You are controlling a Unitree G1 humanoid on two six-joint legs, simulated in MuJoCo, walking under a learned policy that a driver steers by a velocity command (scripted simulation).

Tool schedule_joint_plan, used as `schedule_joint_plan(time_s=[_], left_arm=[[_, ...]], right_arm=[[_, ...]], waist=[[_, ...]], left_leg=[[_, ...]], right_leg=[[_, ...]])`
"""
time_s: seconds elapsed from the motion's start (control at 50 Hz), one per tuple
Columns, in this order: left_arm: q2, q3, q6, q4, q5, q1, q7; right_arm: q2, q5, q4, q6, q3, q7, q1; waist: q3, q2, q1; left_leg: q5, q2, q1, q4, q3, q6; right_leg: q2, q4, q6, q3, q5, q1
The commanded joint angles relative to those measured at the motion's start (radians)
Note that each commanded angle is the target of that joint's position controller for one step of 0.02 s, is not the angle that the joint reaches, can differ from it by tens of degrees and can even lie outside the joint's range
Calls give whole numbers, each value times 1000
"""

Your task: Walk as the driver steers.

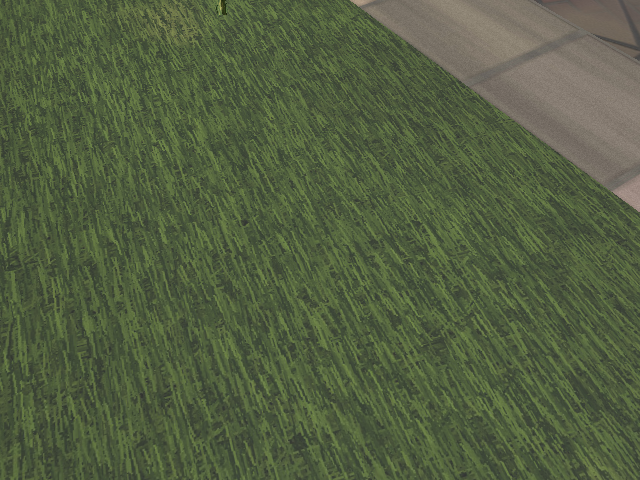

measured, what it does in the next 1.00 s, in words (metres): walks ahead: right foot, then left foot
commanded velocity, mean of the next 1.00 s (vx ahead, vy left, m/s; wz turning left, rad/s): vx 0.50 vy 0.00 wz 0.02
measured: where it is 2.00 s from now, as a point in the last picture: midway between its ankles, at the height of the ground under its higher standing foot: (338, 320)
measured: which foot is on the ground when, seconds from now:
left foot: down 0.00-0.40, up 0.42-0.92, down 0.94-1.00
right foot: up 0.00-0.36, down 0.38-0.92, up 0.94-1.00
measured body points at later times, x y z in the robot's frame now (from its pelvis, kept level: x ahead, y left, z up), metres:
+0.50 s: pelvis +0.26 -0.07 +0.00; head +0.29 -0.08 +0.45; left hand +0.48 +0.16 -0.08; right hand +0.27 -0.35 -0.13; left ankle +0.15 +0.10 -0.64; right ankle +0.31 -0.16 -0.73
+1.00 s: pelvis +0.54 -0.03 -0.01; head +0.59 -0.03 +0.44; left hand +0.57 +0.25 -0.14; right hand +0.75 -0.28 -0.10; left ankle +0.63 +0.05 -0.73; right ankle +0.36 -0.17 -0.65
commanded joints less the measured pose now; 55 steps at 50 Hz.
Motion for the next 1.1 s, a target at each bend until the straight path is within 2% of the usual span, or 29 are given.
schedule_joint_plan(time_s=[0.02, 0.06, 0.12, 0.22, 0.3, 0.34, 0.38, 0.4, 0.42, 0.44, 0.46, 0.48, 0.5, 0.52, 0.6, 0.68, 0.76, 0.84, 0.88, 0.9, 0.92, 0.94, 0.96, 0.98, 1.0, 1.02, 1.04, 1.06, 1.1], left_arm=[[122, 37, -15, -120, 8, -85, -6], [68, 25, -9, -120, 1, -72, -13], [29, 8, -10, -134, 11, -120, -14], [6, -12, -37, -156, 15, -265, -41], [25, -8, -45, -191, 6, -359, -56], [53, 5, -46, -189, 11, -328, -57], [122, 47, -41, -116, 22, -91, -46], [202, 70, -32, -85, 29, 91, -30], [272, 73, -32, -82, 31, 92, -31], [176, 52, -37, -85, 22, 90, -35], [144, 38, -43, -83, 21, 29, -36], [121, 30, -47, -82, 21, -27, -38], [99, 24, -50, -83, 27, -74, -42], [73, 17, -56, -84, 37, -103, -42], [86, 28, -88, -38, 39, -111, -35], [103, 33, -92, 0, 43, -91, -22], [125, 41, -85, 43, 33, -45, -12], [143, 50, -56, 80, 17, -11, -5], [169, 58, -39, 78, 15, -31, 5], [181, 60, -29, 75, 15, -40, 13], [179, 57, -20, 69, 14, -54, 20], [155, 44, -25, 51, 27, -39, 27], [4, -6, -55, 4, 58, 71, 4], [74, 1, -95, 2, 24, -27, -12], [122, 13, -118, -31, -13, -126, -22], [112, 7, -130, -41, -4, -157, -19], [115, 13, -131, -37, 23, -171, -12], [122, 20, -122, -37, 34, -155, -10], [103, 20, -98, -37, 41, -126, -11]], right_arm=[[-98, -8, -17, 6, -29, -11, 99], [-94, -5, 5, -1, -28, -9, 106], [-134, 1, 41, -10, -40, -4, 127], [-175, 23, 81, 6, -43, -5, 155], [-206, 37, 128, 27, -48, -4, 230], [-223, 43, 141, 39, -51, -8, 229], [-204, 41, 144, 45, -40, -14, 224], [-148, 8, 114, 40, -14, -17, 221], [-42, 4, 91, 19, 19, -9, 325], [-153, 30, 103, 4, -8, -2, 255], [-178, 50, 71, -5, -17, 2, 173], [-164, 41, 69, -7, -13, -2, 135], [-156, 23, 69, -4, -17, -5, 125], [-141, 22, 81, 9, -16, -3, 153], [-89, 28, 84, 52, -8, -8, 140], [-75, 25, 56, 51, -7, 3, 45], [-55, 23, 8, 46, 4, 23, -78], [-63, 23, -49, 46, 3, 46, -144], [-89, 22, -63, 49, -11, 54, -108], [-115, 22, -54, 53, -27, 53, -33], [-160, 25, -20, 55, -55, 46, 113], [-240, 28, 13, 62, -89, 28, 282], [-339, 38, 10, 60, -105, 20, 285], [-256, 31, -11, 52, -81, 19, 318], [-209, 22, -9, 45, -69, 17, 284], [-189, 24, -19, 41, -63, 14, 224], [-158, 23, -33, 43, -54, 11, 157], [-138, 10, -52, 42, -45, 7, 120], [-139, 11, -64, 43, -46, 1, 97]], waist=[[-8, 135, -69], [1, 152, -51], [15, 118, -48], [32, 98, -90], [54, 114, -109], [33, 129, -69], [-115, 108, 61], [-258, -14, 129], [-373, -259, 45], [-345, -144, 90], [-199, -121, 77], [-128, -52, 47], [-79, -36, 15], [-66, -37, -19], [-10, -30, -46], [28, -15, -16], [71, 0, 35], [83, -6, 47], [33, -42, 11], [-23, -60, -33], [-102, -44, -115], [-203, 41, -185], [-299, 306, -73], [-405, 199, -149], [-266, 155, -165], [-178, 70, -126], [-109, 33, -85], [-88, 55, -48], [-64, 69, -14]], left_leg=[[-69, 303, 325, -283, -355, 152], [10, 273, 260, -327, -265, 163], [138, 285, 256, -368, -186, 200], [227, 247, 272, -375, -46, 172], [261, 294, 363, -347, -49, 153], [431, 305, 405, -272, -35, 133], [642, 235, 322, 19, 47, 84], [338, 185, 97, 341, 80, 41], [-372, 8, -247, 657, 16, -11], [-393, 53, -352, 765, -104, -2], [-307, 96, -415, 768, -83, 9], [-220, 136, -386, 721, -67, 9], [-165, 159, -344, 663, -66, 2], [-120, 179, -285, 644, -77, -1], [-20, 180, -273, 539, -96, -38], [215, 148, -295, 316, -107, -36], [305, 127, -288, 150, -54, -14], [169, 105, -331, 78, -8, 30], [58, 51, -237, 76, 55, 66], [15, 10, -131, 80, 87, 88], [51, -35, 75, 29, 99, 122], [81, 55, 391, 12, -78, 182], [-74, 318, 749, -59, -645, 382], [-176, 361, 820, -197, -845, 403], [-114, 332, 733, -218, -695, 351], [-28, 291, 589, -219, -582, 318], [84, 257, 443, -232, -495, 298], [177, 233, 342, -254, -444, 294], [257, 210, 239, -288, -395, 302]], right_leg=[[-136, 82, 13, 11, 109, -380], [-147, 26, 12, -10, 127, -329], [-148, -117, 23, -18, 185, -350], [-140, -431, 17, -99, 418, -269], [-115, -554, -13, -127, 384, -235], [-85, -605, -46, -150, 327, -149], [-38, -657, -98, -186, 373, 220], [-231, -617, -163, 41, 421, 527], [-448, -758, -320, 532, 212, 749], [-433, -818, -303, 571, 108, 715], [-397, -831, -268, 419, 167, 602], [-351, -848, -246, 308, 276, 475], [-318, -876, -235, 235, 367, 368], [-297, -914, -226, 178, 407, 300], [-295, -1008, -231, 23, 479, 194], [-268, -1035, -183, -120, 497, 218], [-288, -1042, -157, -199, 499, 287], [-331, -954, -131, -235, 636, 447], [-332, -830, -105, -267, 966, 484], [-322, -709, -88, -286, 1132, 483], [-286, -511, -58, -318, 1174, 418], [-246, -220, -15, -320, 921, 186], [-32, 141, 55, -248, -40, -285], [-15, 253, 39, -29, -136, -405], [-67, 239, 16, -17, -49, -480], [-110, 156, 4, -26, 34, -456], [-138, 65, 11, -33, 76, -398], [-157, 23, 19, -27, 103, -322], [-161, -57, 46, -42, 117, -267]])
Next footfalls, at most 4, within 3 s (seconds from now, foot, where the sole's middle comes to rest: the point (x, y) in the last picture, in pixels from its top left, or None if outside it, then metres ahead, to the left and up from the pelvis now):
0.38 right None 0.35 -0.17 -0.77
0.94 left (315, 395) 0.67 0.05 -0.77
1.40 right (373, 283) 0.98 -0.08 -0.77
1.84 left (284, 331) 0.83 0.13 -0.77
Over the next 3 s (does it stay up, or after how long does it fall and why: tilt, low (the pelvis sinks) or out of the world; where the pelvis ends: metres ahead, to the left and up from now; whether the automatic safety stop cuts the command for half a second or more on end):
stays up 0.84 0.02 0.01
